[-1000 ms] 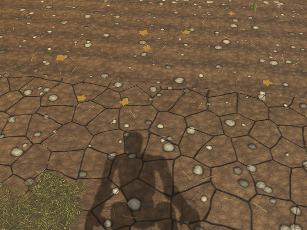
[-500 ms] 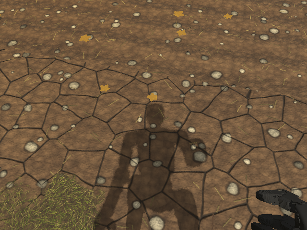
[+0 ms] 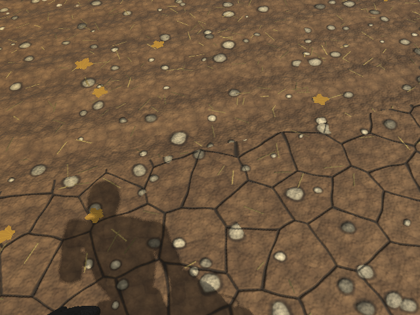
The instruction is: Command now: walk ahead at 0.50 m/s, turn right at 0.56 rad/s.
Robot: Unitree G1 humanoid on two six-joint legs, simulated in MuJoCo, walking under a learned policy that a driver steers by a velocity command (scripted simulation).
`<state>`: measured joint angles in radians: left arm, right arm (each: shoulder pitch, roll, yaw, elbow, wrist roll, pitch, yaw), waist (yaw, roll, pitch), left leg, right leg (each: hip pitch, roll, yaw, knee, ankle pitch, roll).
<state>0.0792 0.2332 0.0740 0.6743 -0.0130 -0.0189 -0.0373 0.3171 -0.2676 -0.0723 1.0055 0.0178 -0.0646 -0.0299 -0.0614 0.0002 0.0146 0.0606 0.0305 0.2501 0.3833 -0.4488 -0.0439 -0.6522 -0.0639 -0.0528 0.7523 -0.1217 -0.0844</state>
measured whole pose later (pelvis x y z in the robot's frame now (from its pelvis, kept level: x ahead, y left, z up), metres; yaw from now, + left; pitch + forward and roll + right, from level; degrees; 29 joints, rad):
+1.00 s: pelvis +0.59 -0.03 +0.02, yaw +4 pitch +3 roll +1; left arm 0.09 0.27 0.04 0.68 0.01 -0.11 0.00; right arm 0.33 -0.28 -0.05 0.80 0.02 -0.06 0.00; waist -0.07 -0.03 0.03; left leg -0.11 -0.13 -0.13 0.32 -0.24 0.08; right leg -0.65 -0.08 0.09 0.59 0.07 0.05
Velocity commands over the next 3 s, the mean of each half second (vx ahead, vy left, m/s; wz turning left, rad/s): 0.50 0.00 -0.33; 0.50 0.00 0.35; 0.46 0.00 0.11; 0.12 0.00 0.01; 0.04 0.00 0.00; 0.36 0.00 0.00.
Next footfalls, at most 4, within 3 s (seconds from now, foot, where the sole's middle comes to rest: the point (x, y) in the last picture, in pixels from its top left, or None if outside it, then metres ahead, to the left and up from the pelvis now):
0.06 right None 0.20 -0.10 -0.76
0.64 left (205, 290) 0.56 0.05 -0.76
1.12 right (254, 209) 0.85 -0.15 -0.76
1.60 left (183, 168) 1.06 0.11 -0.76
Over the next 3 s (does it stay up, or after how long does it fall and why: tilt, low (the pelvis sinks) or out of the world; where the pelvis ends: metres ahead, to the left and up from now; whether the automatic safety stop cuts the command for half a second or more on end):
stays up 1.18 0.01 0.02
